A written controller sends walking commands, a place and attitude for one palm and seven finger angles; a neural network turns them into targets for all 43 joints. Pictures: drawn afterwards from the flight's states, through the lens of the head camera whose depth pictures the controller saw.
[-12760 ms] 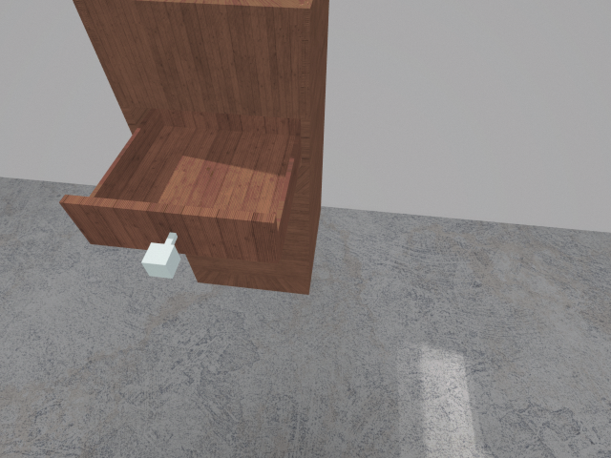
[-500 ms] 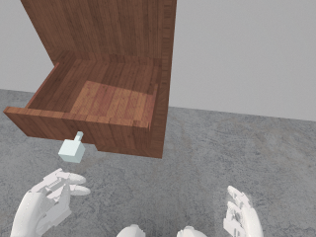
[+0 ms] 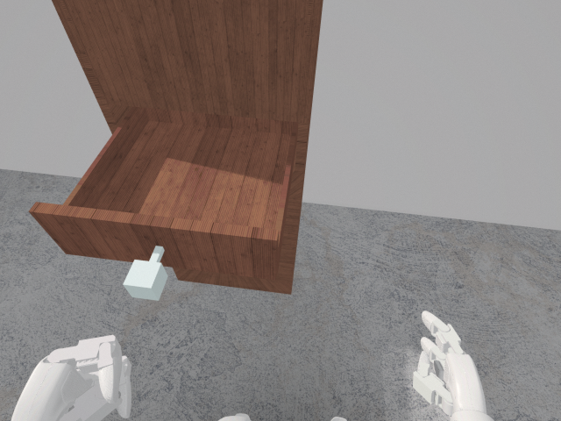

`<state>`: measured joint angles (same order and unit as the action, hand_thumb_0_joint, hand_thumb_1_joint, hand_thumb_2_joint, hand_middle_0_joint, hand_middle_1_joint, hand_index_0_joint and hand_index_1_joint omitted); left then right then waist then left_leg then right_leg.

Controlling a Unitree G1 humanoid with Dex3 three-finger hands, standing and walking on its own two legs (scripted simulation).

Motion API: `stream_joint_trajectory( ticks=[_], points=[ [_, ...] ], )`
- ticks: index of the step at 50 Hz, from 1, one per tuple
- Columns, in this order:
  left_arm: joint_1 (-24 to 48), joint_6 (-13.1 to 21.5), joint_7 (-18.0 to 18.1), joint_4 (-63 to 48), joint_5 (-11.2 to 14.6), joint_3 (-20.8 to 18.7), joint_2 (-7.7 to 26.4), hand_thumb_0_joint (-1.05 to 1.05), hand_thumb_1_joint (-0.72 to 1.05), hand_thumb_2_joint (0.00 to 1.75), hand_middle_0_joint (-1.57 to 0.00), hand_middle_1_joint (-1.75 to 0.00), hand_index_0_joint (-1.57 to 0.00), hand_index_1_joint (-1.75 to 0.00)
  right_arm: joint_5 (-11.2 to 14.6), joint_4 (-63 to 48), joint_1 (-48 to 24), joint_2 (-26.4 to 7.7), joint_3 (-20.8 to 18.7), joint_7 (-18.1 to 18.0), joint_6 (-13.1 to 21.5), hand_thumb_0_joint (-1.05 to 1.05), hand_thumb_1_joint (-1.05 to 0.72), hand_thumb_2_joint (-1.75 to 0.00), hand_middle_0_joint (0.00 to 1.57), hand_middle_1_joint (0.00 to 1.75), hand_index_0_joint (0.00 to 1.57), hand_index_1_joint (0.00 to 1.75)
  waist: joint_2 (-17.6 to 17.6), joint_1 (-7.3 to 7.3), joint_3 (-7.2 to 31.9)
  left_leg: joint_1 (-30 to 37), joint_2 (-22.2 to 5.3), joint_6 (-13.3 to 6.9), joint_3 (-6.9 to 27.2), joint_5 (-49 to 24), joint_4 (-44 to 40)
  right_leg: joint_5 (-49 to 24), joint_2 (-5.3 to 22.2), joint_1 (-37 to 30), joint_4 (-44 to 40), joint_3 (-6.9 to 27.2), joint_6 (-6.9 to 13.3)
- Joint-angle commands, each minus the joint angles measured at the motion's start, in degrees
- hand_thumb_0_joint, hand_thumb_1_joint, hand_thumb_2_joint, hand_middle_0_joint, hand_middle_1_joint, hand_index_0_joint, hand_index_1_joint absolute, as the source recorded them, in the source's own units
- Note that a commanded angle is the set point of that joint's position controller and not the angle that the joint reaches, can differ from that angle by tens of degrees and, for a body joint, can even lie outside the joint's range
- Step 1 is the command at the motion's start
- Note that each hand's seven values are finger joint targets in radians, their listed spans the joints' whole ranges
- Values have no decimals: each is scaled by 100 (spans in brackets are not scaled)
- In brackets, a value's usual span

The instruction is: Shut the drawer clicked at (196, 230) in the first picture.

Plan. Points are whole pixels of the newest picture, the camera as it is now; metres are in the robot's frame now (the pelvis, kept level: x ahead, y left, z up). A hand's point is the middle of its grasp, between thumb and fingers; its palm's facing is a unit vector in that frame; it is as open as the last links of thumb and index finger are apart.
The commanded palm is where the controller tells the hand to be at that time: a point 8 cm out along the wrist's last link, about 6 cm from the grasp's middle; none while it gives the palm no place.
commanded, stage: raise the hand and make a fist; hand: left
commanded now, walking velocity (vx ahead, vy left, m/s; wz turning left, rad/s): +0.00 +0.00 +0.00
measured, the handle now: (151, 268) +0.33 +0.24 -0.01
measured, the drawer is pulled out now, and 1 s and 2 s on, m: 0.29 0.29 0.29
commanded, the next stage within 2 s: bring the fist close to the handle in 0.68 s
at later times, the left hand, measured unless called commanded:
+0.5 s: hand (106, 384) +0.15 +0.20 +0.08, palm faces +0.00 -1.00 -0.07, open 3.3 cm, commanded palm +0.10 +0.26 +0.10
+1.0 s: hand (119, 383) +0.16 +0.20 +0.06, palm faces -0.01 -1.00 -0.07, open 3.3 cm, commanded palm +0.12 +0.26 +0.07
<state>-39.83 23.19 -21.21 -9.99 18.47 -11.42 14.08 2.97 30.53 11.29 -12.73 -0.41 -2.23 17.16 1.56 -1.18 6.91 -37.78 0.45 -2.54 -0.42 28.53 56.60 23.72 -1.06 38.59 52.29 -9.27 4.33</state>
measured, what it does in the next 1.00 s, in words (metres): stands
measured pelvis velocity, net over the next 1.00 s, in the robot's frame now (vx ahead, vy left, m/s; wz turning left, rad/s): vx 0.00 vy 0.00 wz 0.00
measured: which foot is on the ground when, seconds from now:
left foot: down 0.00-1.00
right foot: down 0.00-1.00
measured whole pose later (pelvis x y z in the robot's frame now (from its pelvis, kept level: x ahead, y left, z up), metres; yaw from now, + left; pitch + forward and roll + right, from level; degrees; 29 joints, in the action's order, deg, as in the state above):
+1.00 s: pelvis +0.00 +0.00 +0.00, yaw +0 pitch +10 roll -2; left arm -38.6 20.0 -18.3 -11.9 16.8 -10.6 14.1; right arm 2.7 30.5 12.8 -12.9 1.2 -2.1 17.4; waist 1.9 -1.2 6.6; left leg -37.7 0.5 -2.6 -0.1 28.8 56.7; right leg 23.9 -1.1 38.3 52.1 -9.4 4.2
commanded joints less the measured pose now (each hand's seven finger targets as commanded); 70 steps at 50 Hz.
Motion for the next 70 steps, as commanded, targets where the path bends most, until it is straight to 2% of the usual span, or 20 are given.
stream_joint_trajectory(
  ticks=[1, 2, 3, 8, 14, 17, 25, 32, 34, 40, 42, 43, 44, 47, 49, 52, 59, 62, 65, 70],
  points=[
    [-249, 235, 220, -1408, 62, -465, 633, 0, 90, 90, -140, -160, -140, -160, 31, -987, -365, -651, -233, -62, 337, 0, -90, -90, 20, 30, 20, 30, 183, 34, 457, 187, -59, 86, 414, -1185, -1022, -163, 122, -763, -979, 758, -250],
    [-203, 194, 285, -1457, 13, -542, 741, 0, 90, 90, -140, -160, -140, -160, 29, -961, -416, -676, -225, -61, 329, 0, -90, -90, 20, 30, 20, 30, 267, 14, 470, 281, -77, 84, 441, -1261, -1043, -274, 91, -749, -929, 696, -227],
    [-261, 155, 296, -1594, -8, -382, 575, 0, 90, 90, -140, -160, -140, -160, 30, -995, -363, -646, -202, -40, 333, 0, -90, -90, 20, 30, 20, 30, 402, 11, 524, 411, -73, 112, 440, -1382, -1110, -441, 85, -770, -878, 609, -224],
    [-323, -136, 407, -1753, -131, -112, 472, 0, 90, 90, -140, -160, -140, -160, 30, -1064, -373, -653, -153, -4, 339, 0, -90, -90, 20, 30, 20, 30, 163, 56, 329, 437, -109, 166, 527, -1330, -1241, -456, 50, -697, -872, 474, -248],
    [-548, -293, 532, -2109, -199, -187, 534, 0, 90, 90, -140, -160, -140, -160, 40, -1116, -335, -619, -139, 2, 366, 0, -90, -90, 20, 30, 20, 30, 205, -59, 437, 586, -124, 266, 551, -1503, -1361, -574, 41, -839, -843, 419, -229],
    [-515, -308, 592, -1953, -192, -231, 520, 0, 90, 90, -140, -160, -140, -160, 40, -1056, -351, -638, -141, -19, 361, 0, -90, -90, 20, 30, 20, 30, 6, -28, 283, 504, -121, 284, 560, -1432, -1353, -526, 13, -796, -875, 413, -230],
    [-668, -178, 573, -2244, -252, -10, 441, 0, 90, 90, -140, -160, -140, -160, 19, -1067, -228, -667, -181, 58, 453, 0, -90, -90, 20, 30, 20, 30, 334, -27, 540, 629, -106, 332, 533, -1825, -1231, -813, 37, -783, -753, 423, -232],
    [-806, -144, 687, -2022, -229, -345, 596, 0, 90, 90, -140, -160, -140, -160, 36, -1023, -294, -614, -217, 25, 342, 0, -90, -90, 20, 30, 20, 30, 40, -78, 492, 439, -85, 310, 468, -1787, -1194, -880, 12, -923, -798, 467, -212],
    [-835, -139, 633, -1992, -158, -376, 558, 0, 90, 90, -140, -160, -140, -160, 62, -1039, -288, -601, -218, 6, 330, 0, -90, -90, 20, 30, 20, 30, 124, -77, 522, 433, -62, 304, 425, -1729, -1180, -868, 30, -950, -837, 508, -220],
    [-506, -114, 403, -1789, -55, -273, 529, 0, 90, 90, -140, -160, -140, -160, 66, -990, -275, -666, -170, -42, 384, 0, -90, -90, 20, 30, 20, 30, 153, 64, 324, 334, -44, 231, 425, -1498, -1100, -686, 38, -840, -961, 613, -235],
    [-241, -82, 371, -1493, -53, -285, 562, 0, 90, 90, -140, -160, -140, -160, 45, -912, -303, -700, -160, -66, 382, 0, -90, -90, 20, 30, 20, 30, -91, 154, 77, 125, -44, 179, 457, -1245, -1026, -395, 33, -687, -1035, 691, -239],
    [-179, -39, 342, -1425, -48, -280, 528, 0, 90, 90, -140, -160, -140, -160, 48, -906, -263, -717, -170, -71, 380, 0, -90, -90, 20, 30, 20, 30, -38, 165, 87, 102, -35, 163, 430, -1097, -993, -212, 46, -604, -1057, 727, -248],
    [-68, 5, 320, -1394, -19, -270, 527, 0, 90, 90, -140, -160, -140, -160, 44, -929, -248, -718, -168, -80, 389, 0, -90, -90, 20, 30, 20, 30, -149, 187, 104, 37, -19, 148, 434, -995, -958, -65, 60, -573, -1078, 766, -259],
    [153, 112, 339, -1283, -73, -554, 818, 0, 90, 90, -140, -160, -140, -160, 13, -867, -245, -750, -185, -83, 364, 0, -90, -90, 20, 30, 20, 30, 12, 140, 345, -41, -10, 131, 407, -1061, -846, -60, 82, -649, -996, 830, -230],
    [19, 181, 325, -1366, -66, -503, 716, 0, 90, 90, -140, -160, -140, -160, 7, -900, -204, -688, -207, -54, 371, 0, -90, -90, 20, 30, 20, 30, 293, 77, 693, 88, 6, 130, 362, -1339, -790, -430, 112, -761, -869, 826, -222],
    [160, 206, 339, -1210, -46, -558, 732, 0, 90, 90, -140, -160, -140, -160, -25, -827, -223, -684, -211, -30, 325, 0, -90, -90, 20, 30, 20, 30, 252, 95, 833, -22, 18, 126, 341, -1595, -668, -816, 124, -864, -760, 826, -236],
    [222, 235, 166, -469, 57, -663, 673, 0, 90, 90, -140, -160, -140, -160, -6, -798, -299, -697, -272, -47, 184, 0, -90, -90, 20, 30, 20, 30, -152, 127, 686, -530, 26, 114, 301, -1408, -478, -620, 192, -784, -757, 1000, -290],
    [527, 367, 126, -461, 96, -791, 839, 0, 90, 90, -140, -160, -140, -160, -26, -750, -320, -724, -273, -67, 190, 0, -90, -90, 20, 30, 20, 30, -61, 153, 813, -651, 18, 94, 310, -1345, -337, -469, 194, -689, -676, 1067, -281],
    [667, 571, 72, -581, 119, -634, 735, 0, 90, 90, -140, -160, -140, -160, -41, -757, -247, -715, -270, -44, 249, 0, -90, -90, 20, 30, 20, 30, 230, 165, 1054, -572, 7, 102, 313, -1460, -236, -636, 177, -547, -464, 1029, -261],
    [1038, 685, 51, -13, 127, -765, 823, 0, 90, 90, -140, -160, -140, -160, -55, -650, -245, -766, -282, -52, 211, 0, -90, -90, 20, 30, 20, 30, 30, 226, 900, -1060, -12, 102, 313, -1071, 8, -46, 175, -178, -345, 1093, -271]
  ],
)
